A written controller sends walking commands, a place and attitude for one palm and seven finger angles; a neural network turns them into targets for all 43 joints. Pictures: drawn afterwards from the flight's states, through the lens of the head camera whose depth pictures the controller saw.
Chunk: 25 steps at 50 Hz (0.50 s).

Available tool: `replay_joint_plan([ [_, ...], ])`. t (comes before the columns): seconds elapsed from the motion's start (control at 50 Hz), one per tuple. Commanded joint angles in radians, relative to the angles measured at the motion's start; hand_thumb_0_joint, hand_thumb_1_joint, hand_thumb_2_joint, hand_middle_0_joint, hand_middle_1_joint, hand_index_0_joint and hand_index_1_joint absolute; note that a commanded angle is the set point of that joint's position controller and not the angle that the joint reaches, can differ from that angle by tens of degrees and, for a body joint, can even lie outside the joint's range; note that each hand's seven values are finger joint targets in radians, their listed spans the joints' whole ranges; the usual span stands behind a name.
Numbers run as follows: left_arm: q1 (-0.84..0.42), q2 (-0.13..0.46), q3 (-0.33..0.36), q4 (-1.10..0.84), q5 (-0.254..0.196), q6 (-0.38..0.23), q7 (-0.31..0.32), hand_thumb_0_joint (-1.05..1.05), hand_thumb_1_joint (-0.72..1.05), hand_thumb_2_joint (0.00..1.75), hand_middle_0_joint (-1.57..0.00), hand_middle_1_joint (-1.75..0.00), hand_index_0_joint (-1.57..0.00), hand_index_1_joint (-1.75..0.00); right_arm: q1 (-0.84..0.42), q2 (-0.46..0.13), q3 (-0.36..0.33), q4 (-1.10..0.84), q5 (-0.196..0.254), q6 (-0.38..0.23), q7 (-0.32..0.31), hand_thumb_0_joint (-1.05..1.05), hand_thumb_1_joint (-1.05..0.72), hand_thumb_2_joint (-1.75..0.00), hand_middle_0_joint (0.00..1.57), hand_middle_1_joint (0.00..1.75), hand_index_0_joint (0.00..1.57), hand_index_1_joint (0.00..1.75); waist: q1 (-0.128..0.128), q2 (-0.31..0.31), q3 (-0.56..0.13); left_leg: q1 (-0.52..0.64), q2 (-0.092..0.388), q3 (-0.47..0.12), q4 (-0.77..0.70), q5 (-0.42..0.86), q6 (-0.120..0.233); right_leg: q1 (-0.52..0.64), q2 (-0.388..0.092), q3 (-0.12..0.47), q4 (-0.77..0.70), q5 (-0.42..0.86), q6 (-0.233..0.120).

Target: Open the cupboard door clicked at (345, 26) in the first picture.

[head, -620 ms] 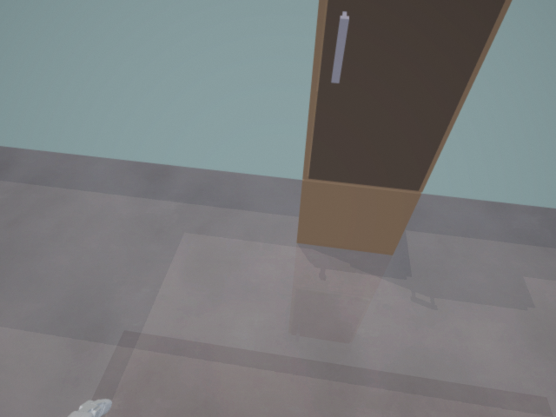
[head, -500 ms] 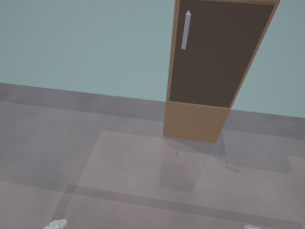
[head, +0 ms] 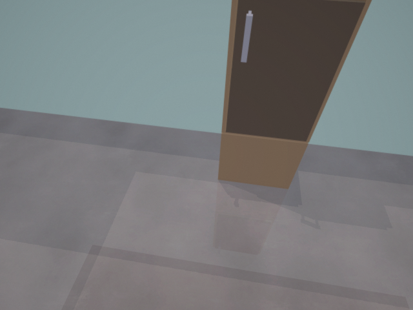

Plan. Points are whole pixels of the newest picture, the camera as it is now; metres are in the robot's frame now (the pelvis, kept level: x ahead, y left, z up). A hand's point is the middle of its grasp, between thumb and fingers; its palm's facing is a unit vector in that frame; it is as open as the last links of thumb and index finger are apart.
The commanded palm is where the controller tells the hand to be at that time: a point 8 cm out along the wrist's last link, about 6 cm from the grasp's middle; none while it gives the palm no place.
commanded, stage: stand and wait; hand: left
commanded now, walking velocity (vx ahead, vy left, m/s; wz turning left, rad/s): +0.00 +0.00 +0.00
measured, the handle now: (246, 37) +0.94 -0.08 +0.12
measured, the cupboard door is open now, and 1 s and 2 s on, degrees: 0 0 0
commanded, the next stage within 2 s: look at it before walking up in 0.20 s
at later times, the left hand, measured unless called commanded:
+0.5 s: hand out of the picture +0.07 +0.24 -0.15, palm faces -0.02 -0.94 -0.33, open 7.3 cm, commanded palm none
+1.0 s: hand out of the picture +0.07 +0.25 -0.15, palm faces -0.03 -0.94 -0.33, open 7.3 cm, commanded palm none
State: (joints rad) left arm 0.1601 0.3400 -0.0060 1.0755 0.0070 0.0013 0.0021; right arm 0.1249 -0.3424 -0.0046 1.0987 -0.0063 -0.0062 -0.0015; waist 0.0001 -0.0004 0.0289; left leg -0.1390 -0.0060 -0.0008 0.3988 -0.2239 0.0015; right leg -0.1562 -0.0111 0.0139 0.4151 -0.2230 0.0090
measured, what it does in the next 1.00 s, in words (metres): stands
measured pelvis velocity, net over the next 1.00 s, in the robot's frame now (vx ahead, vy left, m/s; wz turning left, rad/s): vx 0.00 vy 0.00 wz -0.02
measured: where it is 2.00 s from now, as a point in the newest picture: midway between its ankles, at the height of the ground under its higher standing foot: outside the picture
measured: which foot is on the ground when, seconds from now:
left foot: down 0.00-1.00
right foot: down 0.00-1.00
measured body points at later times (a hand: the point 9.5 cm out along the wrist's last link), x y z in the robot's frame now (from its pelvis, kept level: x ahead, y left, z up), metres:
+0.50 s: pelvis -0.01 -0.01 +0.00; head -0.01 -0.01 +0.45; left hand +0.07 +0.29 -0.13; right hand +0.06 -0.30 -0.13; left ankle +0.00 +0.12 -0.74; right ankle +0.00 -0.12 -0.74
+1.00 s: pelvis +0.00 +0.00 +0.00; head +0.00 +0.00 +0.45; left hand +0.07 +0.29 -0.13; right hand +0.08 -0.30 -0.13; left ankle +0.00 +0.12 -0.74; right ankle +0.00 -0.12 -0.74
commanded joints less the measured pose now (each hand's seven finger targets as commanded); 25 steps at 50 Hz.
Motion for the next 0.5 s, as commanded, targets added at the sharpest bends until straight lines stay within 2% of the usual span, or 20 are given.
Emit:
replay_joint_plan([
  [0.0, -0.056, 0.202, 0.040, -0.069, 0.002, -0.026, 0.011, 0.00, 0.90, 0.90, -0.20, -0.30, -0.20, -0.30, -0.062, -0.197, -0.032, -0.066, -0.003, -0.027, -0.011, 0.00, -0.90, -0.90, 0.20, 0.30, 0.20, 0.30, 0.001, 0.004, -0.051, -0.009, 0.112, -0.099, -0.079, 0.101, 0.030, 0.006, -0.107, 0.102, -0.077, 0.098, -0.042],
  [0.16, -0.058, 0.202, 0.039, -0.058, 0.004, -0.028, 0.011, 0.00, 0.90, 0.90, -0.20, -0.30, -0.20, -0.30, -0.048, -0.197, -0.031, -0.050, -0.002, -0.026, -0.010, 0.00, -0.90, -0.90, 0.20, 0.30, 0.20, 0.30, 0.001, -0.020, -0.040, -0.014, 0.114, -0.101, -0.086, 0.094, 0.027, -0.003, -0.106, 0.106, -0.092, 0.079, -0.042],
  [0.32, -0.062, 0.201, 0.040, -0.059, 0.004, -0.029, 0.010, 0.00, 0.90, 0.90, -0.20, -0.30, -0.20, -0.30, -0.042, -0.193, -0.032, -0.042, -0.004, -0.025, -0.009, 0.00, -0.90, -0.90, 0.20, 0.30, 0.20, 0.30, -0.002, -0.018, -0.024, -0.017, 0.113, -0.098, -0.091, 0.071, 0.023, -0.024, -0.106, 0.119, -0.110, 0.036, -0.043],
  [0.48, -0.055, 0.201, 0.040, -0.057, 0.004, -0.032, 0.011, 0.00, 0.90, 0.90, -0.20, -0.30, -0.20, -0.30, -0.043, -0.192, -0.032, -0.039, -0.003, -0.028, -0.010, 0.00, -0.90, -0.90, 0.20, 0.30, 0.20, 0.30, -0.001, -0.004, -0.048, 0.002, 0.118, -0.097, -0.088, 0.109, 0.022, -0.007, -0.108, 0.112, -0.102, 0.097, -0.043],
])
